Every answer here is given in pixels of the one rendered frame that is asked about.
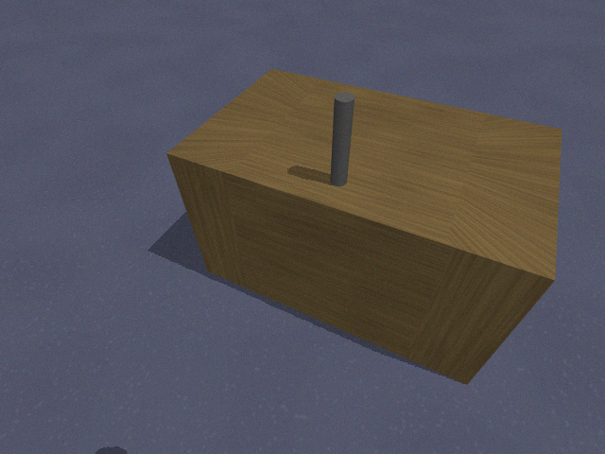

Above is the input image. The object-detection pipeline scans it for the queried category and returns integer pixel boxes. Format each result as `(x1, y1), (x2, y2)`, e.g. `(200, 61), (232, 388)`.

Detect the can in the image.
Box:
(330, 92), (354, 186)

